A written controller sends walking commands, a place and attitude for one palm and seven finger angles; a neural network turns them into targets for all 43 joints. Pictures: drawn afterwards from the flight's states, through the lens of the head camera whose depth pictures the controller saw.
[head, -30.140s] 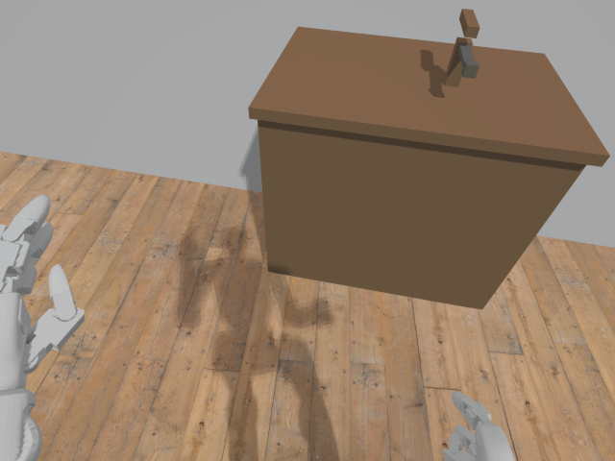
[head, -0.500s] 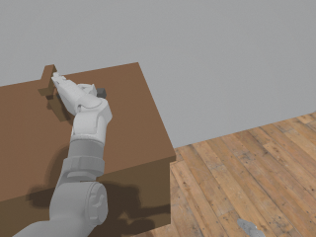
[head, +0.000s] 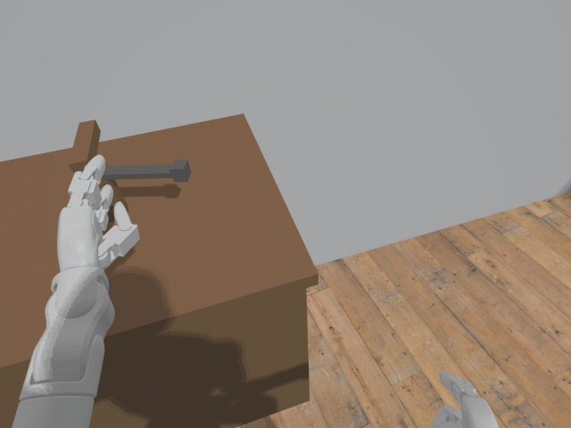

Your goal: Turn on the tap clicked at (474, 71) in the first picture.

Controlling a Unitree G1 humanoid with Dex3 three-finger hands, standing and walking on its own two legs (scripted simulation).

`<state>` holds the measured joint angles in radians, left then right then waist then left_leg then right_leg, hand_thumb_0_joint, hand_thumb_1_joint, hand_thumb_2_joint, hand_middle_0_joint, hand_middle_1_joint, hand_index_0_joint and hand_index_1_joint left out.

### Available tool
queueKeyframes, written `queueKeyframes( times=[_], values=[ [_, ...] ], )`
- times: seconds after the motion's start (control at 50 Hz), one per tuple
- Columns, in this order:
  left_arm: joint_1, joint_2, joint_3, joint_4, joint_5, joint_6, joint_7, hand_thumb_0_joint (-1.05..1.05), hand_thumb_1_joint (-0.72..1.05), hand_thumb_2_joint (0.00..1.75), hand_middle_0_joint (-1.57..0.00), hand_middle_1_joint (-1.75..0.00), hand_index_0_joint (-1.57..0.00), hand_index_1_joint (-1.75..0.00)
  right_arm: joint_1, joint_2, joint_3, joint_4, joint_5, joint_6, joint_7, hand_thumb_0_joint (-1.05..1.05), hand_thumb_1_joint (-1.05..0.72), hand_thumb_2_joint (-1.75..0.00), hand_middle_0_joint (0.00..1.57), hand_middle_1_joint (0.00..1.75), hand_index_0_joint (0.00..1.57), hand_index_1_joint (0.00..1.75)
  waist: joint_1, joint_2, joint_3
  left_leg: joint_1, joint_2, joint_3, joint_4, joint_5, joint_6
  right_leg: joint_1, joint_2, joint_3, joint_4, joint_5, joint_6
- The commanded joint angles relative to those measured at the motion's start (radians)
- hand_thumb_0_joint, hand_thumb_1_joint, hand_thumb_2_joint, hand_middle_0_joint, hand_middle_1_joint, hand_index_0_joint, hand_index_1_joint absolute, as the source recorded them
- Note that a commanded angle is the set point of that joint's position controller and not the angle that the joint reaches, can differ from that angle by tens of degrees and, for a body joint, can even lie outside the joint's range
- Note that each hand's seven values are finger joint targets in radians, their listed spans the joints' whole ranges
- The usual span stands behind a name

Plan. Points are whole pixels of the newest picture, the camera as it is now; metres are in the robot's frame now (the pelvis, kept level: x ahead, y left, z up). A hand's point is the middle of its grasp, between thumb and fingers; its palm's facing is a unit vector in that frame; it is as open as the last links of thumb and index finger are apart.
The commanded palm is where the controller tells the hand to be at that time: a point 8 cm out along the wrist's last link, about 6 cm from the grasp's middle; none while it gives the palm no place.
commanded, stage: draw the hand back beside the body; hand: left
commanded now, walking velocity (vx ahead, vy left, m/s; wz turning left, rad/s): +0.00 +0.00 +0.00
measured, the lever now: (181, 170) +0.49 +0.23 +0.12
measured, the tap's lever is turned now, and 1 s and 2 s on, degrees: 71 71 71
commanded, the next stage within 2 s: step back with the hand held close in 1.06 s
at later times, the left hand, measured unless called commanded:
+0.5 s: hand (81, 267) +0.24 +0.26 +0.17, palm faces +0.39 -0.88 -0.27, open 7.5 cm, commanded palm +0.20 +0.29 +0.17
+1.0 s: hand (50, 310) +0.20 +0.27 +0.16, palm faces +0.46 -0.82 -0.33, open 7.4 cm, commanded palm +0.15 +0.31 +0.17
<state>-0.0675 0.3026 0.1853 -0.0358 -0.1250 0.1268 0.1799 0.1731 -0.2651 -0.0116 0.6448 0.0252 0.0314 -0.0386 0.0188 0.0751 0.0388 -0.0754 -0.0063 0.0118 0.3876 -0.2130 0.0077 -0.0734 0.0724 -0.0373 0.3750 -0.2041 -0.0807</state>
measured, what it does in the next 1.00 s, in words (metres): stands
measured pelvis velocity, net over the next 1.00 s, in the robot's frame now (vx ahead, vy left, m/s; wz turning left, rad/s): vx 0.01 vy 0.03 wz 0.04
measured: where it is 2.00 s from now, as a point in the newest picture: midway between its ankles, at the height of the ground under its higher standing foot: outside the picture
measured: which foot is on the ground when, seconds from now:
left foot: down 0.00-1.00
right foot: down 0.00-1.00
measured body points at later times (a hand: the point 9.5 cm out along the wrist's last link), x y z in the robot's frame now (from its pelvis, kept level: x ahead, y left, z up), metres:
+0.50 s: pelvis +0.00 +0.03 +0.00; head -0.02 +0.00 +0.45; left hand +0.22 +0.30 +0.18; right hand +0.18 -0.20 -0.10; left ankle +0.01 +0.12 -0.74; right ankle +0.01 -0.06 -0.74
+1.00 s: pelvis +0.01 +0.03 +0.00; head -0.01 +0.00 +0.45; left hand +0.17 +0.32 +0.17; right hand +0.21 -0.19 -0.09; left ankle +0.01 +0.12 -0.74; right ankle +0.01 -0.06 -0.74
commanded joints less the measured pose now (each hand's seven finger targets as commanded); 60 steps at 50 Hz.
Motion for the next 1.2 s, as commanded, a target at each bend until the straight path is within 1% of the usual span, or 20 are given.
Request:
queueKeyframes(
  times=[0.0, 0.04, 0.08, 0.14, 0.22, 0.24, 0.26, 0.34, 0.36, 0.46, 0.54, 0.6, 0.64, 0.76, 0.86, 1.02, 1.04, 1.14, 1.16, 1.18],
  values=[
    [-0.452, 0.157, -0.028, -0.310, 0.024, -0.205, -0.013, 0.00, 0.90, 0.90, -0.17, -0.22, -0.17, -0.22, -0.173, -0.072, -0.015, -0.137, 0.001, -0.103, -0.002, 0.00, -0.90, -0.90, 0.20, 0.30, 0.20, 0.30, -0.023, -0.063, -0.160, 0.077, -0.001, -0.027, -0.051, 0.070, 0.048, -0.036, -0.074, 0.071, -0.105, 0.057, 0.065],
    [-0.394, 0.109, -0.066, -0.226, 0.028, -0.214, -0.024, 0.00, 0.90, 0.90, -0.17, -0.22, -0.17, -0.22, -0.170, -0.072, -0.015, -0.121, 0.005, -0.101, -0.008, 0.00, -0.90, -0.90, 0.20, 0.30, 0.20, 0.30, -0.028, -0.103, -0.080, 0.048, -0.005, -0.029, -0.069, 0.008, 0.049, -0.071, -0.072, 0.067, -0.131, -0.023, 0.064],
    [-0.310, 0.104, -0.059, -0.176, 0.024, -0.221, -0.034, 0.00, 0.90, 0.90, -0.18, -0.23, -0.18, -0.23, -0.169, -0.075, -0.012, -0.118, 0.008, -0.092, -0.008, 0.00, -0.90, -0.90, 0.20, 0.30, 0.20, 0.30, -0.020, -0.154, -0.055, 0.016, -0.009, -0.032, -0.083, -0.043, 0.051, -0.071, -0.074, 0.066, -0.139, -0.088, 0.065],
    [-0.189, 0.151, 0.009, -0.173, 0.025, -0.231, -0.042, 0.00, 0.90, 0.90, -0.18, -0.24, -0.18, -0.24, -0.177, -0.074, -0.012, -0.120, 0.007, -0.072, -0.006, 0.00, -0.90, -0.90, 0.20, 0.30, 0.20, 0.30, 0.000, -0.094, -0.077, 0.000, -0.014, -0.033, -0.094, -0.035, 0.045, -0.028, -0.078, 0.062, -0.143, -0.076, 0.059],
    [-0.098, 0.224, 0.109, -0.314, 0.021, -0.261, -0.048, 0.00, 0.90, 0.90, -0.18, -0.25, -0.18, -0.25, -0.181, -0.060, -0.009, -0.149, -0.005, -0.061, 0.001, 0.00, -0.90, -0.90, 0.20, 0.30, 0.20, 0.30, 0.028, -0.038, -0.200, 0.019, -0.004, -0.036, -0.086, 0.097, 0.036, 0.087, -0.079, 0.053, -0.102, 0.088, 0.048],
    [-0.079, 0.266, 0.152, -0.336, 0.025, -0.266, -0.046, 0.00, 0.90, 0.90, -0.18, -0.25, -0.18, -0.25, -0.176, -0.062, -0.009, -0.143, -0.008, -0.058, 0.002, 0.00, -0.90, -0.90, 0.20, 0.30, 0.20, 0.30, 0.035, 0.030, -0.195, 0.022, -0.003, -0.042, -0.088, 0.110, 0.027, 0.092, -0.077, 0.053, -0.102, 0.095, 0.042],
    [-0.065, 0.228, 0.126, -0.375, 0.025, -0.273, -0.048, 0.00, 0.90, 0.90, -0.19, -0.26, -0.19, -0.26, -0.171, -0.049, -0.005, -0.157, -0.011, -0.061, 0.004, 0.00, -0.90, -0.90, 0.20, 0.30, 0.20, 0.30, 0.028, 0.019, -0.193, 0.021, 0.000, -0.042, -0.086, 0.135, 0.027, 0.098, -0.080, 0.047, -0.090, 0.132, 0.043],
    [0.014, 0.250, 0.161, -0.416, 0.023, -0.272, -0.048, 0.00, 0.90, 0.90, -0.19, -0.27, -0.19, -0.27, -0.169, -0.058, -0.013, -0.161, -0.015, -0.067, 0.004, 0.00, -0.90, -0.90, 0.20, 0.30, 0.20, 0.30, 0.029, -0.025, -0.146, 0.022, 0.010, -0.049, -0.084, 0.158, 0.023, 0.072, -0.069, 0.040, -0.096, 0.142, 0.041],
    [0.020, 0.206, 0.123, -0.417, 0.025, -0.274, -0.052, 0.00, 0.90, 0.90, -0.19, -0.27, -0.19, -0.27, -0.167, -0.052, -0.011, -0.167, -0.012, -0.071, 0.005, 0.00, -0.90, -0.90, 0.20, 0.30, 0.20, 0.30, 0.019, -0.024, -0.120, 0.016, 0.015, -0.046, -0.085, 0.151, 0.023, 0.053, -0.071, 0.038, -0.094, 0.130, 0.042],
    [0.130, 0.142, 0.067, -0.406, 0.029, -0.272, -0.059, 0.00, 0.90, 0.90, -0.19, -0.29, -0.19, -0.29, -0.154, -0.063, -0.019, -0.160, -0.007, -0.088, 0.009, 0.00, -0.90, -0.90, 0.20, 0.30, 0.20, 0.30, 0.010, -0.025, -0.056, 0.021, 0.021, -0.061, -0.092, 0.126, 0.018, -0.001, -0.067, 0.030, -0.095, 0.078, 0.042],
    [0.208, 0.177, 0.107, -0.459, 0.034, -0.282, -0.053, 0.00, 0.90, 0.90, -0.20, -0.30, -0.20, -0.30, -0.144, -0.076, -0.029, -0.155, -0.012, -0.099, 0.006, 0.00, -0.90, -0.90, 0.20, 0.30, 0.20, 0.30, 0.018, -0.041, -0.083, 0.031, 0.019, -0.068, -0.084, 0.153, 0.016, 0.013, -0.066, 0.028, -0.091, 0.099, 0.042],
    [0.266, 0.203, 0.146, -0.531, 0.038, -0.295, -0.045, 0.00, 0.90, 0.90, -0.20, -0.30, -0.20, -0.30, -0.136, -0.076, -0.034, -0.161, -0.017, -0.107, 0.006, 0.00, -0.90, -0.90, 0.20, 0.30, 0.20, 0.30, 0.027, -0.037, -0.152, 0.044, 0.021, -0.068, -0.065, 0.227, 0.010, 0.055, -0.069, 0.025, -0.070, 0.159, 0.041],
    [0.309, 0.241, 0.188, -0.561, 0.039, -0.293, -0.038, 0.00, 0.90, 0.90, -0.20, -0.30, -0.20, -0.30, -0.128, -0.079, -0.035, -0.159, -0.017, -0.107, 0.005, 0.00, -0.90, -0.90, 0.20, 0.30, 0.20, 0.30, 0.030, 0.006, -0.151, 0.040, 0.023, -0.075, -0.057, 0.254, -0.001, 0.059, -0.069, 0.027, -0.068, 0.171, 0.039],
    [0.466, 0.202, 0.189, -0.584, 0.036, -0.281, -0.038, 0.00, 0.90, 0.90, -0.20, -0.30, -0.20, -0.30, -0.114, -0.066, -0.032, -0.167, -0.015, -0.113, 0.009, 0.00, -0.90, -0.90, 0.20, 0.30, 0.20, 0.30, 0.027, 0.029, -0.091, 0.007, 0.032, -0.076, -0.048, 0.268, -0.011, 0.031, -0.073, 0.019, -0.065, 0.167, 0.038],
    [0.380, 0.175, 0.148, -0.556, 0.040, -0.278, -0.037, 0.00, 0.90, 0.90, -0.20, -0.30, -0.20, -0.30, -0.119, -0.073, -0.034, -0.158, -0.013, -0.121, 0.001, 0.00, -0.90, -0.90, 0.20, 0.30, 0.20, 0.30, 0.009, -0.023, -0.045, 0.003, 0.031, -0.080, -0.054, 0.188, 0.002, -0.022, -0.071, 0.017, -0.066, 0.110, 0.043],
    [0.395, 0.207, 0.180, -0.542, 0.037, -0.283, -0.031, 0.00, 0.90, 0.90, -0.20, -0.30, -0.20, -0.30, -0.132, -0.068, -0.029, -0.160, -0.017, -0.121, -0.007, 0.00, -0.90, -0.90, 0.20, 0.30, 0.20, 0.30, 0.030, -0.059, -0.090, -0.009, 0.014, -0.073, -0.049, 0.157, 0.017, 0.017, -0.079, 0.022, -0.069, 0.109, 0.045],
    [0.384, 0.219, 0.188, -0.563, 0.038, -0.284, -0.031, 0.00, 0.90, 0.90, -0.20, -0.30, -0.20, -0.30, -0.133, -0.072, -0.030, -0.160, -0.014, -0.121, -0.007, 0.00, -0.90, -0.90, 0.20, 0.30, 0.20, 0.30, 0.027, -0.008, -0.092, -0.011, 0.013, -0.072, -0.049, 0.153, 0.014, 0.019, -0.080, 0.027, -0.071, 0.105, 0.042],
    [0.400, 0.219, 0.190, -0.551, 0.037, -0.284, -0.032, 0.00, 0.90, 0.90, -0.20, -0.30, -0.20, -0.30, -0.137, -0.068, -0.025, -0.158, -0.014, -0.124, -0.007, 0.00, -0.90, -0.90, 0.20, 0.30, 0.20, 0.30, 0.028, 0.008, -0.045, -0.035, 0.011, -0.074, -0.055, 0.112, 0.014, 0.004, -0.080, 0.027, -0.084, 0.075, 0.042],
    [0.330, 0.207, 0.163, -0.605, 0.039, -0.294, -0.031, 0.00, 0.90, 0.90, -0.20, -0.30, -0.20, -0.30, -0.143, -0.063, -0.022, -0.166, -0.013, -0.129, -0.007, 0.00, -0.90, -0.90, 0.20, 0.30, 0.20, 0.30, 0.020, 0.017, -0.057, -0.026, 0.010, -0.071, -0.055, 0.103, 0.018, 0.002, -0.083, 0.028, -0.082, 0.070, 0.043],
    [0.198, 0.400, 0.359, -0.677, 0.039, -0.330, -0.023, 0.00, 0.90, 0.90, -0.20, -0.30, -0.20, -0.30, -0.149, -0.073, -0.021, -0.204, -0.002, -0.122, -0.011, 0.00, -0.90, -0.90, 0.20, 0.30, 0.20, 0.30, 0.029, 0.008, 0.003, -0.112, 0.044, -0.116, -0.026, 0.054, 0.048, -0.063, -0.140, 0.138, -0.114, 0.107, 0.052]
  ],
)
